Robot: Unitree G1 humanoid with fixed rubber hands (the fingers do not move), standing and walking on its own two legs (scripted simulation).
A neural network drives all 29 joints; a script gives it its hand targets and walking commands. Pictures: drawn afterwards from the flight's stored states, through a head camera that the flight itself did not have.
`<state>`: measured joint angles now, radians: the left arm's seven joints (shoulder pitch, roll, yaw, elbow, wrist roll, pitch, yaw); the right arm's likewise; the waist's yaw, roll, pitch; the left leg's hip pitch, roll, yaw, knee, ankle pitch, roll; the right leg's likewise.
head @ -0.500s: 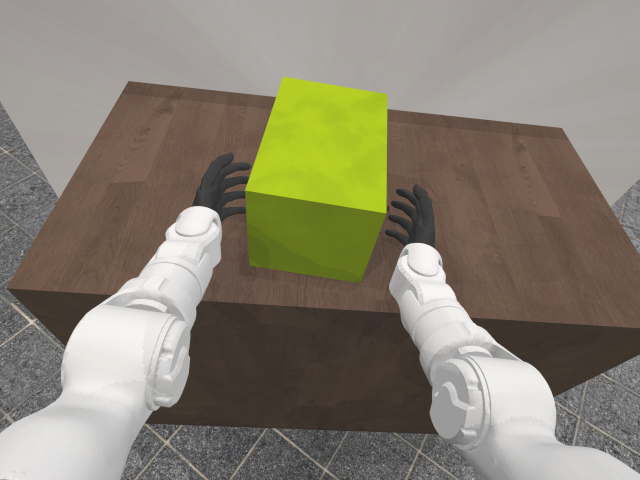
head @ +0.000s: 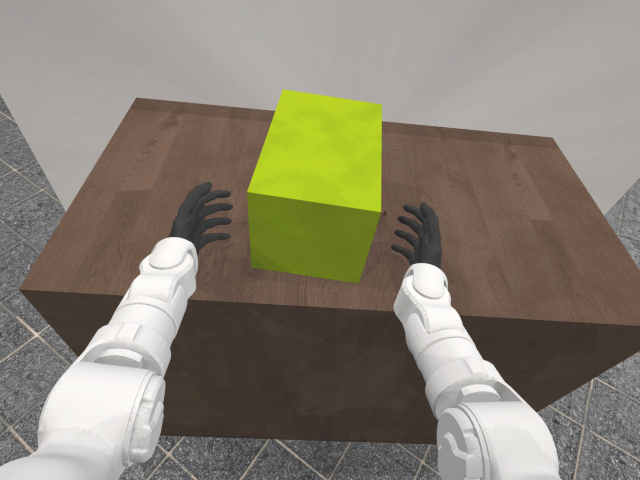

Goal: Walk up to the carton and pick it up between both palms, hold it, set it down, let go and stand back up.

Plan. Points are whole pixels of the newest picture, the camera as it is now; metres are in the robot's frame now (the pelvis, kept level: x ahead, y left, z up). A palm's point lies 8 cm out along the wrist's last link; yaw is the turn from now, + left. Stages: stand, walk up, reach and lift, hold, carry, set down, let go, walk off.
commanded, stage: set down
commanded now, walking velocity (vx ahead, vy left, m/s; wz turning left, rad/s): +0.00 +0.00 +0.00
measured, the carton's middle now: (319, 182) +0.55 -0.03 +0.06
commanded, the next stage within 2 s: none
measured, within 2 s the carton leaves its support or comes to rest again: neither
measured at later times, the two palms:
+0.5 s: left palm (155, 286) +0.35 +0.18 +0.07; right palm (454, 304) +0.30 -0.17 +0.10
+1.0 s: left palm (112, 345) +0.27 +0.21 +0.06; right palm (466, 359) +0.23 -0.16 +0.10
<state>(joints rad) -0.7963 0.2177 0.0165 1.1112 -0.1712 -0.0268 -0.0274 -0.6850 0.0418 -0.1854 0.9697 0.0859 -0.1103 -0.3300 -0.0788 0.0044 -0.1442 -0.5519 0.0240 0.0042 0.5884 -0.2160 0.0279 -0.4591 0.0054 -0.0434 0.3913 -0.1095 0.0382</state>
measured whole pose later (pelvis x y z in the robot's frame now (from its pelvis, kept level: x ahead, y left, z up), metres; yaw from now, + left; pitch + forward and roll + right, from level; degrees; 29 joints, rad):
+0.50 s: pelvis -0.01 -0.01 +0.00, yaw +1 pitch -3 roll -3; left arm -0.42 0.28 0.02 0.51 -0.15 0.33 -0.08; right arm -0.30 0.04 -0.03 0.36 0.19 0.19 -0.39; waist -0.08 -0.05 -0.01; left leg -0.29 0.02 0.00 0.57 -0.23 0.04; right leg -0.21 0.01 -0.04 0.39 -0.13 0.04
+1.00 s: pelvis +0.01 -0.02 +0.01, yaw +1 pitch -4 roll -2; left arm 0.04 0.37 0.09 -0.10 -0.19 0.55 -0.16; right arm 0.22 0.04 0.13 -0.34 0.26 0.46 -0.45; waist -0.03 -0.05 0.04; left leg -0.19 0.02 0.01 0.49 -0.23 0.02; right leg -0.13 0.01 -0.04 0.35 -0.16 0.02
